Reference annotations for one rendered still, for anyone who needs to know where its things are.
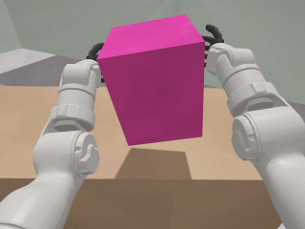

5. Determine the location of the right robot upper arm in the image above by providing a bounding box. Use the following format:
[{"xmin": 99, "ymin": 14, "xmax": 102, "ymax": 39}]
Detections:
[{"xmin": 231, "ymin": 106, "xmax": 305, "ymax": 229}]

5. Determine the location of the right robot hand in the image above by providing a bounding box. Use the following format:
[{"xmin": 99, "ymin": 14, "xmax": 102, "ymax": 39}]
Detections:
[{"xmin": 201, "ymin": 24, "xmax": 224, "ymax": 67}]

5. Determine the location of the robot left forearm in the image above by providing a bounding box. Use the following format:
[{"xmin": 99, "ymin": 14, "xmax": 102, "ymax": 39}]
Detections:
[{"xmin": 32, "ymin": 59, "xmax": 102, "ymax": 170}]

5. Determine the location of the robot right forearm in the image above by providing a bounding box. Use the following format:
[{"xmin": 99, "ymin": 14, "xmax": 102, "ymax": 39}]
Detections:
[{"xmin": 205, "ymin": 43, "xmax": 305, "ymax": 127}]

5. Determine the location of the carton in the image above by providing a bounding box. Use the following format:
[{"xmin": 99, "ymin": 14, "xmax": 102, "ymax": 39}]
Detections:
[{"xmin": 96, "ymin": 14, "xmax": 205, "ymax": 146}]

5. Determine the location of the left robot upper arm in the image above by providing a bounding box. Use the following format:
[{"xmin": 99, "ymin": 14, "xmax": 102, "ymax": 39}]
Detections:
[{"xmin": 0, "ymin": 130, "xmax": 100, "ymax": 229}]

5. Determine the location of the pedestal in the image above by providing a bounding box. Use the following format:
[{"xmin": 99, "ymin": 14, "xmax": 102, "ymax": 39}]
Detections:
[{"xmin": 0, "ymin": 86, "xmax": 282, "ymax": 229}]

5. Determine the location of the left robot hand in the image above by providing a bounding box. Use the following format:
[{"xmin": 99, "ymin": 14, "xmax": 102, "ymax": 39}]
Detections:
[{"xmin": 86, "ymin": 43, "xmax": 105, "ymax": 83}]

